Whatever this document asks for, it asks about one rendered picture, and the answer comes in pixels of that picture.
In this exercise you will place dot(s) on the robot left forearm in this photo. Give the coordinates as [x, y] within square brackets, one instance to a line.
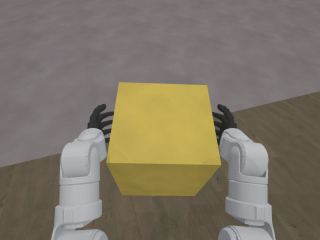
[79, 177]

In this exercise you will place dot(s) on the robot right forearm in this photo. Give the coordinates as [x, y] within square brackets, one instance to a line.
[247, 199]

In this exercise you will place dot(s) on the carton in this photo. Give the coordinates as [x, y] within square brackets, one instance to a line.
[163, 140]

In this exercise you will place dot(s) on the robot right upper arm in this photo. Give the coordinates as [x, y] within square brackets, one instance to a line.
[233, 232]

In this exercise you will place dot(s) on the robot left upper arm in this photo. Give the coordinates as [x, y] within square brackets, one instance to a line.
[88, 234]

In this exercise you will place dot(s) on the left robot hand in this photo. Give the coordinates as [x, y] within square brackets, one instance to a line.
[96, 118]

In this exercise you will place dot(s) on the right robot hand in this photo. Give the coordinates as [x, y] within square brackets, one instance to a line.
[227, 121]

